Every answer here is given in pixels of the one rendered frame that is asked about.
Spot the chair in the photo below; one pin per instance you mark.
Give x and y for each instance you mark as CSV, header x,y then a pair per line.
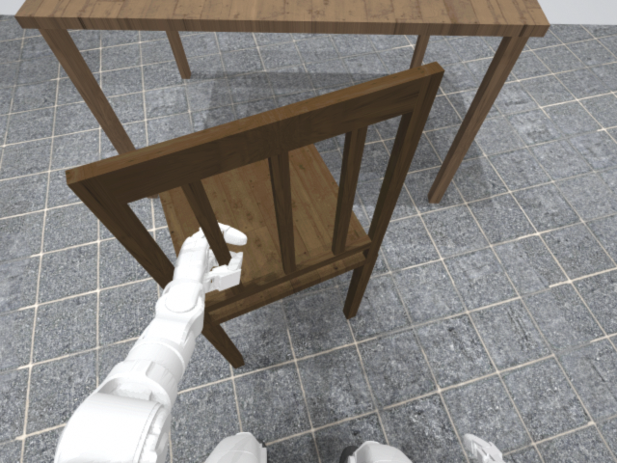
x,y
263,176

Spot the robot right hand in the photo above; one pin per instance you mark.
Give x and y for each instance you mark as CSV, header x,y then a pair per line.
x,y
484,452

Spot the robot left forearm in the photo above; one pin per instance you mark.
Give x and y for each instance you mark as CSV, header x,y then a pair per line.
x,y
160,356

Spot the robot left thigh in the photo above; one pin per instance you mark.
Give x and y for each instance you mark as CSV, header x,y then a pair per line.
x,y
238,449

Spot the table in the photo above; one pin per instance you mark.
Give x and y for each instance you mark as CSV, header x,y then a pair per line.
x,y
514,20

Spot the robot left hand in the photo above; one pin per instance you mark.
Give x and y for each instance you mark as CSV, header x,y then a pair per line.
x,y
195,258

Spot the robot thigh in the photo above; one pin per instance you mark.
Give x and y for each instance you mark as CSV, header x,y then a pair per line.
x,y
378,453
238,449

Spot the robot right thigh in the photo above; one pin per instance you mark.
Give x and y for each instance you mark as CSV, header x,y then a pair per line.
x,y
378,453

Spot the robot left upper arm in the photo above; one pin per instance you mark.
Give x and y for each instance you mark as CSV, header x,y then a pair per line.
x,y
118,429

